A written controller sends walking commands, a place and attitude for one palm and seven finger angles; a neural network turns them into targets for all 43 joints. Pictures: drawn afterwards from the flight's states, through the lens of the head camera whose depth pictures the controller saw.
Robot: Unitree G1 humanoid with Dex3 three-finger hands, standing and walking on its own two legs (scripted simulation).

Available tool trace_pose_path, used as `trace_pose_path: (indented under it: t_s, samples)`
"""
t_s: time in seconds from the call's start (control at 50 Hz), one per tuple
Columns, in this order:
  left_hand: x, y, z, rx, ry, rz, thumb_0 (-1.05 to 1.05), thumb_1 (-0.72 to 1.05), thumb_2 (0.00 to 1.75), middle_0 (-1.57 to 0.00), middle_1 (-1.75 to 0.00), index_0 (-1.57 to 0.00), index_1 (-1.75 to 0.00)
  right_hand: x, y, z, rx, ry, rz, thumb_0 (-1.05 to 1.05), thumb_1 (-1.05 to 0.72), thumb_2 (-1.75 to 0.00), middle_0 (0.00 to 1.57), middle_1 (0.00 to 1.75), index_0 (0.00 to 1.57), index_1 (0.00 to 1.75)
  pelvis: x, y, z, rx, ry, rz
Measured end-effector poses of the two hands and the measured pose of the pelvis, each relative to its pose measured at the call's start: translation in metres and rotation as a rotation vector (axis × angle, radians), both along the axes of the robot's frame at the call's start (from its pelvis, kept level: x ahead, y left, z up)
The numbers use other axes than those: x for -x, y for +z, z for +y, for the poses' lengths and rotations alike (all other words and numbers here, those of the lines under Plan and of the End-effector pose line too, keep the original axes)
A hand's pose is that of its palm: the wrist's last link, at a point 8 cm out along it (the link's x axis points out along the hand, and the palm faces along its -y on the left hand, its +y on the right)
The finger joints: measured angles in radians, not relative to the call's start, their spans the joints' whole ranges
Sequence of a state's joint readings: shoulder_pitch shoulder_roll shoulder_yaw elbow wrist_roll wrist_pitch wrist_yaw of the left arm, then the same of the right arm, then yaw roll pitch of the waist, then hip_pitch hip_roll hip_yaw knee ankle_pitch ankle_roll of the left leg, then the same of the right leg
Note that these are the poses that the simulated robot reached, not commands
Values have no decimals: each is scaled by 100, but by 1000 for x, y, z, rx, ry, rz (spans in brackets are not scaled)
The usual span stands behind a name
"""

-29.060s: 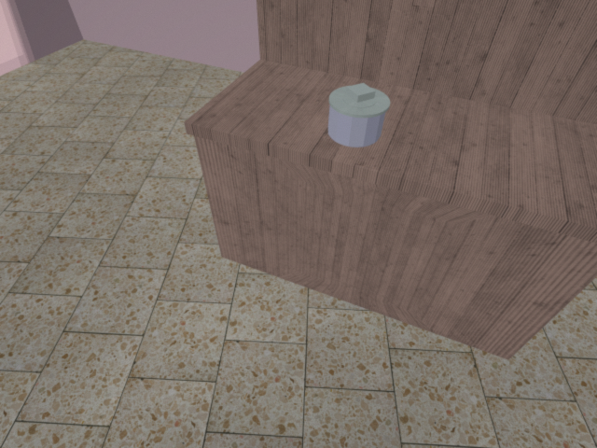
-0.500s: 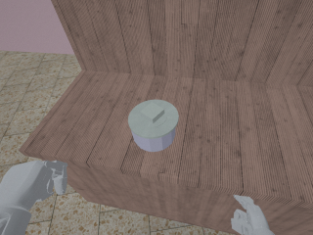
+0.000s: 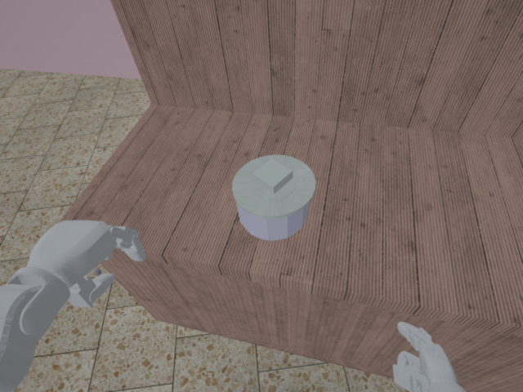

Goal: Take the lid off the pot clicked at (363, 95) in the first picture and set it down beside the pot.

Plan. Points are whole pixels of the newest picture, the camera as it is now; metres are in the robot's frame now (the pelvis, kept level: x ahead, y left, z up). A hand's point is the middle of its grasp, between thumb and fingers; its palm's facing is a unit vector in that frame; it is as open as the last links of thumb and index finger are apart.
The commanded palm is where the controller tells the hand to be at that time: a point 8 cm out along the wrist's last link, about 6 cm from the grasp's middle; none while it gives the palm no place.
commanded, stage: reach forward and open the fingers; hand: left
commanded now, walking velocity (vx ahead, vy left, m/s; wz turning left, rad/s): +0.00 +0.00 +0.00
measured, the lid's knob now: (272, 175) +0.49 +0.03 +0.03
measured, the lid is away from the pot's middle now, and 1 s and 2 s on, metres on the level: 0.01 0.01 0.01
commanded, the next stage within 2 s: move the open hand above the knob in 0.38 s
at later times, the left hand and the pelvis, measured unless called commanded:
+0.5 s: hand (98, 224) +0.31 +0.27 +0.11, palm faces -0.16 -0.02 -0.99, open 10.3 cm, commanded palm +0.29 +0.25 +0.17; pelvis +0.01 +0.02 +0.00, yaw +0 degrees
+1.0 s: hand (176, 213) +0.34 +0.17 +0.10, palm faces -0.20 +0.04 -0.98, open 10.4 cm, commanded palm +0.34 +0.17 +0.17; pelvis +0.02 +0.00 +0.00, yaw +0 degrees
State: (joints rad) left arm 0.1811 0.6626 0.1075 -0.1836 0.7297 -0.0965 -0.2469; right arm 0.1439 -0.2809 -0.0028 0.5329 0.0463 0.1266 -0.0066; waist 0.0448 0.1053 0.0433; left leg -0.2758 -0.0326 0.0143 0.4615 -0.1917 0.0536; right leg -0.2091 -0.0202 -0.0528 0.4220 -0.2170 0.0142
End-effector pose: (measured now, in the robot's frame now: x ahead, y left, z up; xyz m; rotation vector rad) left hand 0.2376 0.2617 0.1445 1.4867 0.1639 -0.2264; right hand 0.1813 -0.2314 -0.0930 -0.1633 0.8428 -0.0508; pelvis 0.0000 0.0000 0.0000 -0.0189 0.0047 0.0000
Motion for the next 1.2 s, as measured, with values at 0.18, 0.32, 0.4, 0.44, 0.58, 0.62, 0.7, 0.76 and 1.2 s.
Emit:
trace_pose_path:
  t_s: [0.18,0.32,0.4,0.44,0.58,0.62,0.7,0.76,1.2]
  samples:
    - [-21,10,8,-67,-56,-47,0,-15,126,-85,-23,-85,-22,5,-3,20,-18,9,32,1,-91,-90,20,30,20,30,2,0,13,-2,-2,-5]
    - [-29,7,-4,-7,-66,-42,0,-24,130,-81,-12,-82,-12,-1,-2,33,-48,23,14,1,-91,-90,20,30,20,30,-2,1,22,-3,-4,4]
    - [-44,4,6,-90,-76,-11,0,-27,132,-81,-10,-81,-9,-4,-2,35,-31,30,25,1,-91,-90,20,30,20,30,-2,0,21,-3,-2,1]
    - [-52,12,12,-85,-52,-33,0,-27,133,-81,-9,-81,-9,-5,-1,34,-24,31,24,1,-91,-90,20,30,20,30,-3,0,20,-2,2,3]
    - [-64,16,0,-7,-14,-47,0,-28,134,-81,-9,-81,-8,-12,-2,30,-49,34,16,1,-91,-90,20,30,20,30,-11,0,22,-3,6,20]
    - [-69,5,-7,-15,-18,0,0,-28,134,-81,-9,-81,-8,-13,-2,28,-46,34,19,1,-91,-90,20,30,20,30,-11,0,21,-4,5,19]
    - [-72,11,-29,-61,-111,-7,0,-28,134,-81,-8,-81,-8,-17,0,24,-31,41,2,1,-91,-90,20,30,20,30,-13,0,18,-6,9,20]
    - [-76,27,-37,-53,-137,-75,0,-28,134,-81,-8,-81,-8,-19,0,23,-46,44,-11,1,-91,-90,20,30,20,30,-16,0,15,-8,12,22]
    - [-117,13,-109,-16,-86,-13,0,-28,134,-81,-8,-81,-8,-15,-12,-12,-108,1,8,1,-91,-90,20,30,20,30,-20,-2,-19,-27,1,24]
